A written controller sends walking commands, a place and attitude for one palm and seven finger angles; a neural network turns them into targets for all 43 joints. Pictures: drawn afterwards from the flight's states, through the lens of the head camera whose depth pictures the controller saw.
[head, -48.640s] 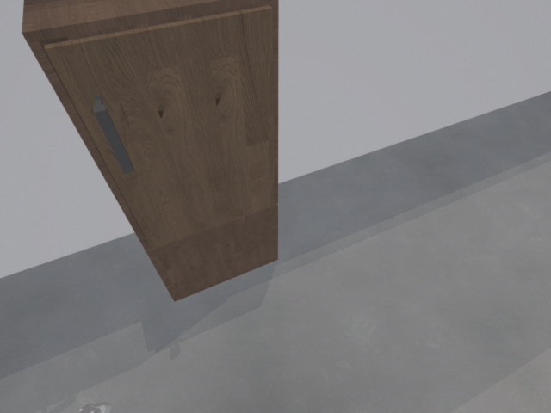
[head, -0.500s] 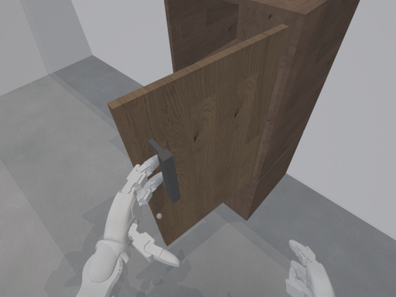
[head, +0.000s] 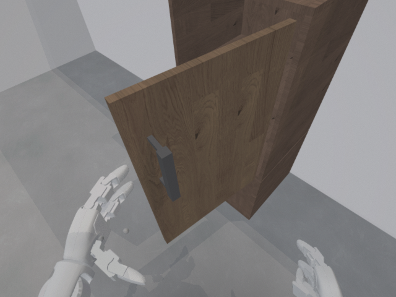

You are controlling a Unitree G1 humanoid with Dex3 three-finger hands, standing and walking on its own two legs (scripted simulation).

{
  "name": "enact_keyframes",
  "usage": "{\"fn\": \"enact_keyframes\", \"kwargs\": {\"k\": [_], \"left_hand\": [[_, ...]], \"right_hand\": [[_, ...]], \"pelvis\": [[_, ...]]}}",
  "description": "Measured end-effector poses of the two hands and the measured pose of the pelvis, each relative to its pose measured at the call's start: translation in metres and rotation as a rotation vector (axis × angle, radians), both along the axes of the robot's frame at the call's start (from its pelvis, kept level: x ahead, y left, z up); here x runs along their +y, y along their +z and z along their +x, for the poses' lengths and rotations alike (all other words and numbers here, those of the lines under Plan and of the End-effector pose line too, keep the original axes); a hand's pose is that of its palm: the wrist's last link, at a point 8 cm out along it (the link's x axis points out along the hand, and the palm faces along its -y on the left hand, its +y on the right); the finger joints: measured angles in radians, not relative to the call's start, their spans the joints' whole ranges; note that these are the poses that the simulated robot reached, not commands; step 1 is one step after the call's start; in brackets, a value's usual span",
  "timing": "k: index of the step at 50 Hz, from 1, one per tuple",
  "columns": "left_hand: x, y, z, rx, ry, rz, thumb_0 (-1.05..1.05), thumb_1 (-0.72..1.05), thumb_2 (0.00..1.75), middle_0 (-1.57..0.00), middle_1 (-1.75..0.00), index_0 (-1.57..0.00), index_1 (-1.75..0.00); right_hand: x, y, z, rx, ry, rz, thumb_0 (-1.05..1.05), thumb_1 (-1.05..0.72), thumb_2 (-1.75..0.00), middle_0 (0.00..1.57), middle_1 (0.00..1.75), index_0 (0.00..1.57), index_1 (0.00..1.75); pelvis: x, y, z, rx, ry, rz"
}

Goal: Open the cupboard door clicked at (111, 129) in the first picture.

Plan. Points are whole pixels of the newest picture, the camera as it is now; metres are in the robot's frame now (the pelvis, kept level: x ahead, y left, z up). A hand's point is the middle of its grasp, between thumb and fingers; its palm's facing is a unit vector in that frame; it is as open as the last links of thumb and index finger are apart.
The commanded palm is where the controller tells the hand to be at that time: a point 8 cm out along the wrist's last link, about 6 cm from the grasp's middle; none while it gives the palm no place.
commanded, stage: draw the hand back to the body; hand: left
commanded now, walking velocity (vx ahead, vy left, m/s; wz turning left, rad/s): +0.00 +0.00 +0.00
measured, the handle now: (164, 169) +0.33 +0.09 +0.09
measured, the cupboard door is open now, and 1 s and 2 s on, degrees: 81 81 81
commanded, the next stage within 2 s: step back with the hand held close in 1.60 s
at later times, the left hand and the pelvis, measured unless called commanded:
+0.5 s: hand (81, 232) +0.20 +0.19 +0.12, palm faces -0.05 -0.99 -0.09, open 16.2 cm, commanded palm +0.17 +0.25 +0.14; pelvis +0.00 +0.02 +0.01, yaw +0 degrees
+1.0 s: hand (24, 206) +0.21 +0.26 +0.17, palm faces +0.36 -0.85 -0.39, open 11.7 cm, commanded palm +0.17 +0.31 +0.19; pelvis +0.02 +0.03 +0.04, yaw -1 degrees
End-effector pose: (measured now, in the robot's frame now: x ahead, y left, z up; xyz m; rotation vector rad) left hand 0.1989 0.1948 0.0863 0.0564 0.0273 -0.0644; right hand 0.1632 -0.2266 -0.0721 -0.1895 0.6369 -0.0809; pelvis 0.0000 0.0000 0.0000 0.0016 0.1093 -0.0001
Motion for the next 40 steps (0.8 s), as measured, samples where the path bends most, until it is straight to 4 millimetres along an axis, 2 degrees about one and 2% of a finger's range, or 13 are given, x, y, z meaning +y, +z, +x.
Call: {"fn": "enact_keyframes", "kwargs": {"k": [7, 15, 27, 32, 40], "left_hand": [[0.006, 0.005, -0.002, -0.018, -0.035, 0.006, -0.01, -0.5, 0.3, -0.16, -0.3, -0.17, -0.31], [0.031, 0.023, -0.009, -0.037, 0.003, 0.016, -0.01, -0.5, 0.3, -0.16, -0.3, -0.16, -0.31], [0.057, 0.043, -0.022, -0.039, 0.017, 0.032, -0.01, -0.46, 0.31, -0.16, -0.3, -0.16, -0.31], [0.074, 0.06, -0.024, -0.049, 0.209, 0.208, -0.01, -0.37, 0.35, -0.16, -0.3, -0.16, -0.31], [0.09, 0.074, -0.031, -0.045, 0.359, 0.298, -0.01, -0.12, 0.46, -0.17, -0.3, -0.17, -0.31]], "right_hand": [[0.007, 0.002, -0.001, -0.015, 0.0, -0.009, 0.02, -0.91, -0.89, 0.2, 0.3, 0.2, 0.29], [0.022, 0.011, 0.005, -0.056, 0.002, 0.007, 0.02, -0.91, -0.89, 0.2, 0.3, 0.2, 0.29], [0.042, 0.028, 0.02, -0.121, 0.049, 0.007, 0.02, -0.91, -0.89, 0.2, 0.3, 0.2, 0.3], [0.046, 0.034, 0.019, -0.096, 0.049, -0.021, 0.01, -0.91, -0.89, 0.2, 0.3, 0.2, 0.3], [0.047, 0.032, 0.014, -0.011, 0.046, -0.031, 0.01, -0.91, -0.89, 0.2, 0.3, 0.2, 0.3]], "pelvis": [[0.007, -0.001, -0.001, 0.0, 0.001, -0.007], [0.016, 0.003, 0.002, -0.026, 0.001, -0.015], [0.026, 0.011, 0.002, -0.069, 0.009, -0.025], [0.027, 0.02, 0.002, -0.101, 0.002, -0.025], [0.031, 0.033, 0.008, -0.14, -0.004, -0.018]]}}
